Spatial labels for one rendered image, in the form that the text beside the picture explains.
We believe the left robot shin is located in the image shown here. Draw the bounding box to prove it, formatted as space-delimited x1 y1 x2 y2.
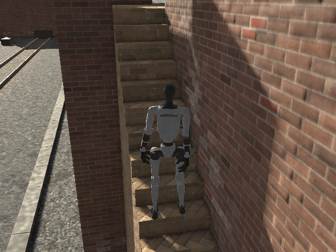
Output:
151 176 159 212

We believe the robot right upper arm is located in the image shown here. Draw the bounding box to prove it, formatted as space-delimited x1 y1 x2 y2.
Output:
180 106 190 137

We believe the right robot hand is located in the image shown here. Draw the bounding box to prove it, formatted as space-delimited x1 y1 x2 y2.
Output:
176 157 189 172

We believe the right robot forearm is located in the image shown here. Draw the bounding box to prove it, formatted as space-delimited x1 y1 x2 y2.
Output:
183 130 191 158

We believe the robot left upper arm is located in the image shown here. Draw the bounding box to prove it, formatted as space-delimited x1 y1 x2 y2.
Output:
145 106 158 135

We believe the left robot forearm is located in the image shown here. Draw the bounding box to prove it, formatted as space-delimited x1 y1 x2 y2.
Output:
140 127 150 152

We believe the left robot hand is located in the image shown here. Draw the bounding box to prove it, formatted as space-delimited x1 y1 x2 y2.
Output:
140 151 150 164

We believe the left robot foot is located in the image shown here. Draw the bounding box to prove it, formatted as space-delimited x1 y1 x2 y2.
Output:
151 206 159 219

